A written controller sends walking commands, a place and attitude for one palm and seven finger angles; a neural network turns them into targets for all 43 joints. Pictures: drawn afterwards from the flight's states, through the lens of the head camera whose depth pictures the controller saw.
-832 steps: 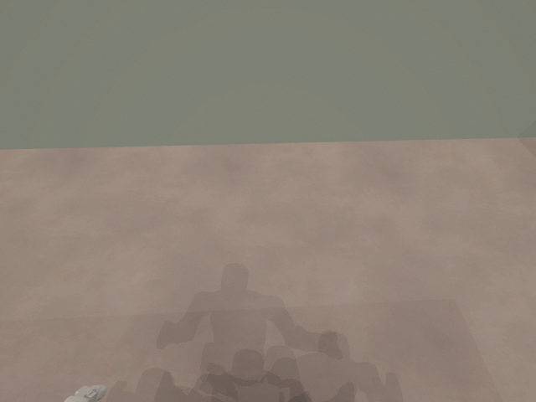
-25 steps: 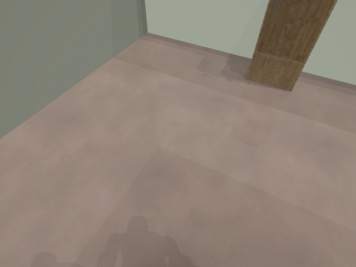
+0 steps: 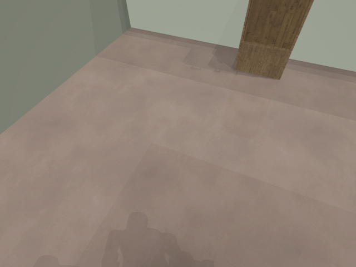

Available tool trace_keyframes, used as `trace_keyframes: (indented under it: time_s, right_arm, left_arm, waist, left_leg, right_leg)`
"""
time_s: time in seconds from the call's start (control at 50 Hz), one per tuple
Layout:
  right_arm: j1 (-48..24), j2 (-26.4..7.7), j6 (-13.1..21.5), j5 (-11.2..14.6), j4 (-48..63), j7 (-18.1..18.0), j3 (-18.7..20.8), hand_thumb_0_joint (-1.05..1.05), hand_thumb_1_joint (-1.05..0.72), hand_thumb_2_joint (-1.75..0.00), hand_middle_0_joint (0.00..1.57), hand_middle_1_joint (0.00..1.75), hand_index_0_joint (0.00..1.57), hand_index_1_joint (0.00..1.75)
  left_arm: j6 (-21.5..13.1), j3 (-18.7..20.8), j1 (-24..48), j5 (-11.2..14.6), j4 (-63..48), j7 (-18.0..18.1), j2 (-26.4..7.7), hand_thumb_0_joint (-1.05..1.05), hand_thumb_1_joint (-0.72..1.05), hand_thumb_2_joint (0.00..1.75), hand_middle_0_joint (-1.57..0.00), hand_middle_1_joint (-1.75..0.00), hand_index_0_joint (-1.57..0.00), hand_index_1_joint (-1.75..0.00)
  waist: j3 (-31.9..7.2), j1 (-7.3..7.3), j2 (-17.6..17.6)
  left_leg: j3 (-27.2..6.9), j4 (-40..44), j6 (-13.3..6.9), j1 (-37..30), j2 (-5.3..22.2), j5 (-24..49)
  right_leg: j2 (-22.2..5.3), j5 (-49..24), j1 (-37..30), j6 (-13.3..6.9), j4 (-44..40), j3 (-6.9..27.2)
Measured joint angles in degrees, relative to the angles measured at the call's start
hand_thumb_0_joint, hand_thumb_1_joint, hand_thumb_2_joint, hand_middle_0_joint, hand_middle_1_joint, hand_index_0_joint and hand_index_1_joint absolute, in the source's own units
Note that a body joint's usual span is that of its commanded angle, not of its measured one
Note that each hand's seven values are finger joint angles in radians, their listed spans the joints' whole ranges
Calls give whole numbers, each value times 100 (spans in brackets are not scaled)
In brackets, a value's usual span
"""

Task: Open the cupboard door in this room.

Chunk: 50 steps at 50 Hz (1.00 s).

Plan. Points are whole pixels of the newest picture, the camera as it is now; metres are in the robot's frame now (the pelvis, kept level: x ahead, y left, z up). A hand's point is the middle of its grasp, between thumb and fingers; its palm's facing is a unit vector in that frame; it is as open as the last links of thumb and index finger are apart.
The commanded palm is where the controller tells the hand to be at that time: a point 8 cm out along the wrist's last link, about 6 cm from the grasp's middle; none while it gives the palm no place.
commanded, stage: stand and wait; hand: left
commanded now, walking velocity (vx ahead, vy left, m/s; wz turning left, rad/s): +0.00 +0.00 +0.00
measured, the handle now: out of the picture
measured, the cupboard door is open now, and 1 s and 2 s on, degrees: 0 0 0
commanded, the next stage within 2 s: turn or walk to find it in 0.58 s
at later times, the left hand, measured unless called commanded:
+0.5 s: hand out of the picture +0.10 +0.28 -0.14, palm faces -0.01 -0.94 -0.35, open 7.4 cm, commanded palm none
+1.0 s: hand out of the picture +0.03 +0.26 -0.15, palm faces +0.00 -0.95 -0.31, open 7.4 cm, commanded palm none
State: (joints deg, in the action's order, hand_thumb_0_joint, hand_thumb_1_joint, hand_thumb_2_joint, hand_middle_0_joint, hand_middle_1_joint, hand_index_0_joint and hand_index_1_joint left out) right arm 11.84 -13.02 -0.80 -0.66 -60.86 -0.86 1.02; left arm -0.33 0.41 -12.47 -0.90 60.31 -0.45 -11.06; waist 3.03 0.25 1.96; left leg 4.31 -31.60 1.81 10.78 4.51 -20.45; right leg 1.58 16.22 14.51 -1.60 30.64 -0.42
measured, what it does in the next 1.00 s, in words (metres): stands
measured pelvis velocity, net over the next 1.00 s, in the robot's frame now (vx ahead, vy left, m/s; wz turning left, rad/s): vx -0.01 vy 0.02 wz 0.00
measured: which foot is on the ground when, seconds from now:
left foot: down 0.00-1.00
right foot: down 0.00-1.00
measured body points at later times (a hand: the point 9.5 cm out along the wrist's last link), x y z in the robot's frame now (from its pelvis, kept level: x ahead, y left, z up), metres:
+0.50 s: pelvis +0.00 +0.02 +0.01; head +0.01 +0.03 +0.46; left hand +0.10 +0.33 -0.11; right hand +0.08 -0.27 -0.12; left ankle -0.04 +0.14 -0.73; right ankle +0.00 -0.11 -0.73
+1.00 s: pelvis -0.01 +0.02 +0.01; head +0.01 +0.02 +0.46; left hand +0.03 +0.31 -0.13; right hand +0.09 -0.27 -0.12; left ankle -0.04 +0.14 -0.73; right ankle +0.00 -0.11 -0.73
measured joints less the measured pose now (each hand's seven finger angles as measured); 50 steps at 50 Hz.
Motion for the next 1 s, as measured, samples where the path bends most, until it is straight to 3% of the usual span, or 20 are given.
trace_keyframes:
  time_s: [0.08, 0.22, 0.56, 0.84, 1.0]
  right_arm:
    - [31, 74, 96, 17, -198, -26, 2, 1, -90, -90, 20, 30, 20, 30]
    - [29, 48, 200, 21, -380, -69, 37, 1, -90, -90, 21, 30, 20, 30]
    - [-562, -664, 191, 5, -289, 57, -9, 1, -90, -90, 21, 30, 21, 30]
    - [-664, -747, 124, 10, -255, 119, -103, 1, -90, -90, 21, 30, 21, 30]
    - [-655, -476, 86, -11, -106, 16, -76, 1, -90, -90, 21, 30, 21, 30]
  left_arm:
    - [-17, 5, 62, 33, 165, 32, 20, 0, 91, 90, -20, -30, -20, -30]
    - [-13, 50, 303, 43, 311, 51, -243, 0, 91, 90, -20, -30, -20, -30]
    - [-71, -9, 790, 33, 225, 30, -1037, 0, 91, 90, -20, -30, -20, -30]
    - [-47, -111, 613, 35, 303, -19, -936, 0, 91, 90, -20, -30, -20, -30]
    - [136, -67, 284, 41, 355, 22, -721, 0, 91, 90, -20, -30, -20, -30]
  waist:
    - [70, -10, -153]
    - [111, -48, -326]
    - [-47, -50, -227]
    - [7, 26, -244]
    - [83, 134, -235]
  left_leg:
    - [-3, 285, -15, -193, -84, 82]
    - [59, 550, -93, -497, -203, 149]
    - [0, 1265, -175, -862, -364, 606]
    - [-239, 1340, -167, -789, -413, 762]
    - [38, 1088, -118, -651, -296, 623]
  right_leg:
    - [-47, -32, -130, 72, -146, 44]
    - [-152, -30, -362, 169, -264, 104]
    - [-293, -422, -746, 262, -919, 44]
    - [-358, -512, -798, 250, -1050, -194]
    - [-231, -472, -508, 212, -752, 77]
